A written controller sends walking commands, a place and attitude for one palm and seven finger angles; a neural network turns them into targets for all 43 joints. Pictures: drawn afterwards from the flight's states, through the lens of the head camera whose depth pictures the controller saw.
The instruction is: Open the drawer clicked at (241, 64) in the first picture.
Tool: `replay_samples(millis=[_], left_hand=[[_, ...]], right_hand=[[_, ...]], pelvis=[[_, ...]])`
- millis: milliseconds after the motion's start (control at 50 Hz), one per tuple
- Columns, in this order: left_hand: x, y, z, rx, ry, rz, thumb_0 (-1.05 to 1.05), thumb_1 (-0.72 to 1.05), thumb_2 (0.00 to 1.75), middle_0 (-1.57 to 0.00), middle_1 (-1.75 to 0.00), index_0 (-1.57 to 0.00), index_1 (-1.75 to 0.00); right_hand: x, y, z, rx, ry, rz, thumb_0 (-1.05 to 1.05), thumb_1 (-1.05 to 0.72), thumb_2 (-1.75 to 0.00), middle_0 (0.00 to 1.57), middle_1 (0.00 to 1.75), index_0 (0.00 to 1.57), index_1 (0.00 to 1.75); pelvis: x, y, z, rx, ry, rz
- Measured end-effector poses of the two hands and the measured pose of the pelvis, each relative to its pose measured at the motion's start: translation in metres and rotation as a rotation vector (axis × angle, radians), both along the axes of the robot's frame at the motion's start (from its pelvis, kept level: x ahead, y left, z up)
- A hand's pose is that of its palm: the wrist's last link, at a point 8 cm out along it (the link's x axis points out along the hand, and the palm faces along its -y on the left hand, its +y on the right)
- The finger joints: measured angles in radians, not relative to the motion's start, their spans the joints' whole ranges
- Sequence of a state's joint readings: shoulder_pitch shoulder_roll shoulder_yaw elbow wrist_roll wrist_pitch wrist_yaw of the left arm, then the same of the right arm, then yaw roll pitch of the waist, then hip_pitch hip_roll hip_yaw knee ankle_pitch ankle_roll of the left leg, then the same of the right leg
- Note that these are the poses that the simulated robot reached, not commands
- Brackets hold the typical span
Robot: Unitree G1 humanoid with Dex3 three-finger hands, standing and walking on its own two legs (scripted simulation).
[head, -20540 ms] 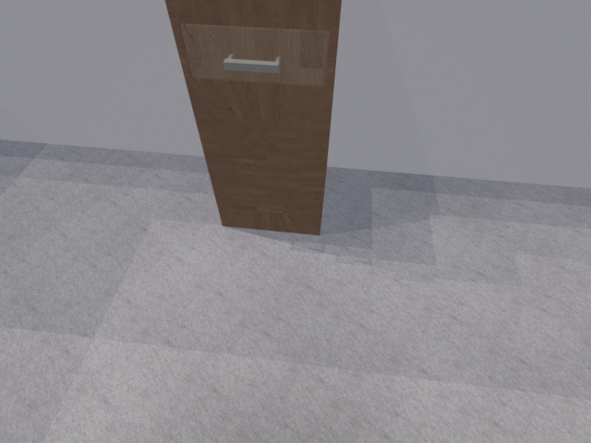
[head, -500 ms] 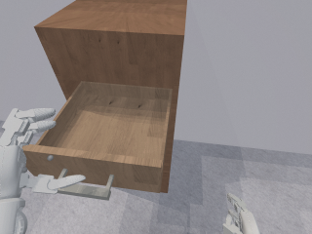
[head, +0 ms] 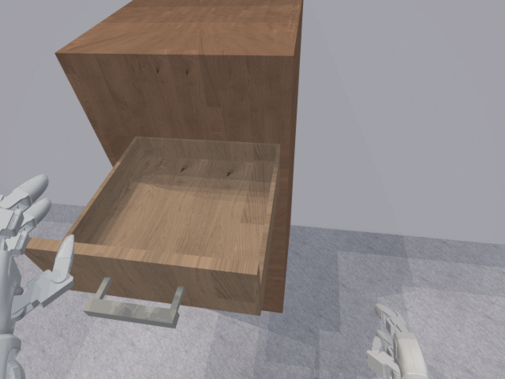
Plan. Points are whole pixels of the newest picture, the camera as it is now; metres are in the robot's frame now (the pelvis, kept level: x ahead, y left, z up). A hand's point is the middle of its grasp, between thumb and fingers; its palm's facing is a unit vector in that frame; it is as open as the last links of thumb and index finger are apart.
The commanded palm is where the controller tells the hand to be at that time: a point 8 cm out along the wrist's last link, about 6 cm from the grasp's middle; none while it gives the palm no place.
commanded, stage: draw the hand back to the body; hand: left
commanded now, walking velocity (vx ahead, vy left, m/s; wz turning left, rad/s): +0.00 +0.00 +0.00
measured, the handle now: (136, 300) +0.23 +0.22 +0.01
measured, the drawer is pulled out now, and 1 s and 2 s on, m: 0.30 0.30 0.30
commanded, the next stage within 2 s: step back with the hand held close in 0.18 s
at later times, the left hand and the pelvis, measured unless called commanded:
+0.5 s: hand (60, 281) +0.17 +0.23 +0.18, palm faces +0.36 -0.80 -0.47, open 7.4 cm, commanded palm +0.10 +0.28 +0.20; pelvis -0.03 +0.00 +0.00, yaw +0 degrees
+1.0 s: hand (7, 366) +0.09 +0.23 +0.18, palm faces +0.45 -0.79 -0.43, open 7.4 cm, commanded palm +0.03 +0.28 +0.20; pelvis -0.10 +0.00 -0.02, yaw +1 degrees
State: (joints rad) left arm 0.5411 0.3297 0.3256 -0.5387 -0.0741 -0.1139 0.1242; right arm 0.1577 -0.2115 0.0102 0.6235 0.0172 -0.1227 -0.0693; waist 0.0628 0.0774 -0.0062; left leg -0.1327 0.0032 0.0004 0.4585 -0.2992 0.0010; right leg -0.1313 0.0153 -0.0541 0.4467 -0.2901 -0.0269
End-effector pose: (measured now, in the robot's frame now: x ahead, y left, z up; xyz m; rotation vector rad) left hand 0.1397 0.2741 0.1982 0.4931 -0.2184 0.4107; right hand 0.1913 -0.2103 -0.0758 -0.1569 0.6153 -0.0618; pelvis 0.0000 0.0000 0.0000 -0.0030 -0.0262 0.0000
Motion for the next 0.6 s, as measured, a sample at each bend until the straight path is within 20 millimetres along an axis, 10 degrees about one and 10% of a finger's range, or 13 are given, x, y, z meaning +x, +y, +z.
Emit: replay_samples(millis=[600], left_hand=[[-0.014,0.000,-0.008,0.089,0.057,-0.143,0.01,0.88,0.90,-0.22,-0.30,-0.22,-0.30]], right_hand=[[-0.075,-0.030,-0.002,-0.078,0.121,-0.128,0.01,-0.91,-0.90,0.20,0.30,0.20,0.30]], pelvis=[[-0.042,0.008,-0.002,-0.001,0.048,-0.008]])
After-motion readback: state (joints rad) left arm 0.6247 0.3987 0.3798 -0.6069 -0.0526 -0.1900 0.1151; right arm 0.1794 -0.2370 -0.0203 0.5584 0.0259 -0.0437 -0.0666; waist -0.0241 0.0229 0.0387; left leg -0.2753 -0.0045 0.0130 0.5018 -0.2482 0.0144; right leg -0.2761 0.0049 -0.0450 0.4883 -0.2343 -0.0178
